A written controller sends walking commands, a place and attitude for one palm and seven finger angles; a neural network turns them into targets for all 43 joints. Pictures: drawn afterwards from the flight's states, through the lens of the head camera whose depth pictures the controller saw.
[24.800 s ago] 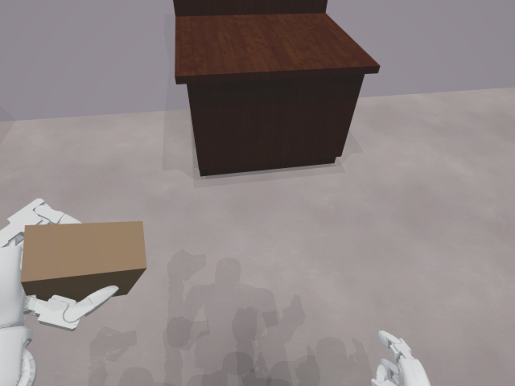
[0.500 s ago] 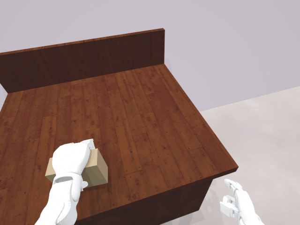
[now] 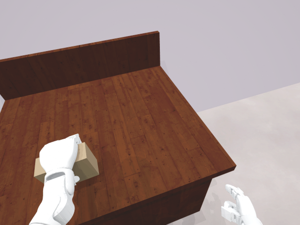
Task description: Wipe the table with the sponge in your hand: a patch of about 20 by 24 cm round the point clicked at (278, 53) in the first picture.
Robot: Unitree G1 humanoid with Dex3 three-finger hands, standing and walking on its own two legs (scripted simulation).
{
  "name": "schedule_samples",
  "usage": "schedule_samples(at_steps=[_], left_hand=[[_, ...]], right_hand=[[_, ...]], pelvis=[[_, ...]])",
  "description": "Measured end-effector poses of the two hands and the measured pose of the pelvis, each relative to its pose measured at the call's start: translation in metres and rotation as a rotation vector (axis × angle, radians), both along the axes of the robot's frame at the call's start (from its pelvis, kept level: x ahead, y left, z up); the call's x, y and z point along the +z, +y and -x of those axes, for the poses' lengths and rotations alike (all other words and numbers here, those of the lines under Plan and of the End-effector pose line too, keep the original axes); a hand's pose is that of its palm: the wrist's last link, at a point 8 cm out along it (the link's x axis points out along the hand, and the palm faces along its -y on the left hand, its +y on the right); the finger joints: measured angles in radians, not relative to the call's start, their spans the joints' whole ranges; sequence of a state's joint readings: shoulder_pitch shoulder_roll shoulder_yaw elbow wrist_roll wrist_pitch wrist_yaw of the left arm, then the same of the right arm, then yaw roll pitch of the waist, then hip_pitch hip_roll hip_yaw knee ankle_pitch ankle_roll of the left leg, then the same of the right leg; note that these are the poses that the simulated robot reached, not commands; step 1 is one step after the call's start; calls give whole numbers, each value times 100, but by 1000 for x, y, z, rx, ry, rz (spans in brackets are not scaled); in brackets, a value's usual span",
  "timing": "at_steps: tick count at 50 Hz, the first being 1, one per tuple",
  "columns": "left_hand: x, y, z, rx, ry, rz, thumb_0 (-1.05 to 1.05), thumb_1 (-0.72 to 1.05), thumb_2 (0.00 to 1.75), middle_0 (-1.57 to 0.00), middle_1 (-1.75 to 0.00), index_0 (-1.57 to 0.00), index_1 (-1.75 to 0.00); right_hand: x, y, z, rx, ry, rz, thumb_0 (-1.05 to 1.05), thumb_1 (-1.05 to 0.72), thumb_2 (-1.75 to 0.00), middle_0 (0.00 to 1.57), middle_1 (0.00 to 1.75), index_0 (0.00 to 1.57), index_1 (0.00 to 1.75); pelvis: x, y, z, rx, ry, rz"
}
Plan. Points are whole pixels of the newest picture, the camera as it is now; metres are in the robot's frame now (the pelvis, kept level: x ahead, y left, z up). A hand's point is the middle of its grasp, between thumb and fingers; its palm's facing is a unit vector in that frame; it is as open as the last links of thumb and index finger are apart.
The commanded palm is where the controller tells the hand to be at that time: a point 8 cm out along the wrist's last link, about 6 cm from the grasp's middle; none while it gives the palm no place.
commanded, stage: lower the sponge onto the table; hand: left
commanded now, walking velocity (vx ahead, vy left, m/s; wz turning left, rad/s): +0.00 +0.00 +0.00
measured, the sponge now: (71, 169) +0.24 +0.29 +0.00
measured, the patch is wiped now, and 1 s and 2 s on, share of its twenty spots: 0.00 0.00 0.30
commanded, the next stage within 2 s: wipe forward along the first lane in 1.14 s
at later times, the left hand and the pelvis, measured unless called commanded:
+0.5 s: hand (70, 168) +0.24 +0.28 +0.02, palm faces -0.04 -0.12 -0.99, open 9.7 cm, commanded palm +0.21 +0.26 +0.07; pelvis +0.00 +0.00 +0.00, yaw +0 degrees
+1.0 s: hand (79, 178) +0.23 +0.27 -0.03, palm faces -0.18 -0.15 -0.97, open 9.7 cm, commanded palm +0.22 +0.27 +0.04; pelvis -0.01 +0.00 +0.00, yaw +1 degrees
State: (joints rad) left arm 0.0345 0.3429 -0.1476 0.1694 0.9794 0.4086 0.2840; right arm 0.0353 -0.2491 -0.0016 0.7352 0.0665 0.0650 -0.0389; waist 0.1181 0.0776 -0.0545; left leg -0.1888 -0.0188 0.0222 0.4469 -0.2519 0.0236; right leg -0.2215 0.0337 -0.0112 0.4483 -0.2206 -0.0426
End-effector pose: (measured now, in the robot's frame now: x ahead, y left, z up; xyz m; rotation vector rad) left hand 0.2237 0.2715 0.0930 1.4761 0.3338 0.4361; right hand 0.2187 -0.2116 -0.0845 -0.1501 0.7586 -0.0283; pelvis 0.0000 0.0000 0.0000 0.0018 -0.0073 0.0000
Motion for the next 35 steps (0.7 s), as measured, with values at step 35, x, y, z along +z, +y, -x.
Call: schedule_samples(at_steps=[35], left_hand=[[-51,-10,15,-87,182,85,0,-46,104,-77,-137,-78,-137]], right_hand=[[8,0,-5,33,-17,77,1,-91,-90,20,29,20,30]], pelvis=[[-3,0,4,18,9,6]])
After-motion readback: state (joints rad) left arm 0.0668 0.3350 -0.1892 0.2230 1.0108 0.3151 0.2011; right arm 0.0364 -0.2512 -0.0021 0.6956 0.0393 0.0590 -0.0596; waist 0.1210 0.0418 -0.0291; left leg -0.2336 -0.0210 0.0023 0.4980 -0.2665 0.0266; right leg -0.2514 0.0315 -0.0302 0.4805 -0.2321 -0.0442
